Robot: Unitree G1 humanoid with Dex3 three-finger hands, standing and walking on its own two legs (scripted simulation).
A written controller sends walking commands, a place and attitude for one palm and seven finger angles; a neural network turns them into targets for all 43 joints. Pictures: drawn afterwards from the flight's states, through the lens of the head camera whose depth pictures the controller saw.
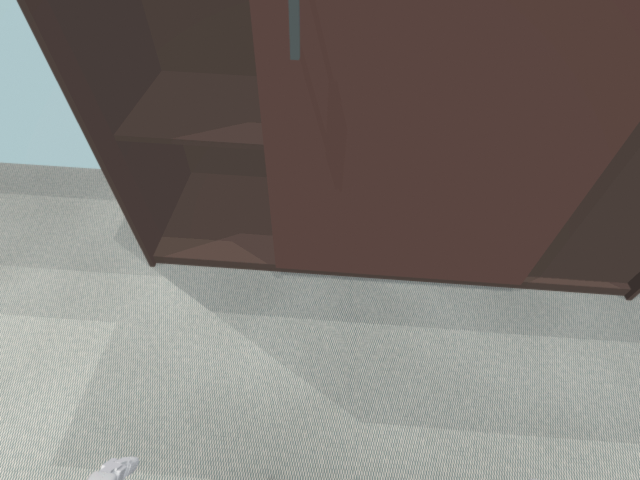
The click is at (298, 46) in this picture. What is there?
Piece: wardrobe's sliding door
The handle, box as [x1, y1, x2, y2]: [288, 0, 299, 59]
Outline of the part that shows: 288,0 290,59 298,59 299,1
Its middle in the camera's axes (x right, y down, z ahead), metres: -0.05 -0.47 +0.76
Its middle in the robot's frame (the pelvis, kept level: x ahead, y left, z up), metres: +0.91 +0.12 +0.22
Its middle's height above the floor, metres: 0.99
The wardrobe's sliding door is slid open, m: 0.49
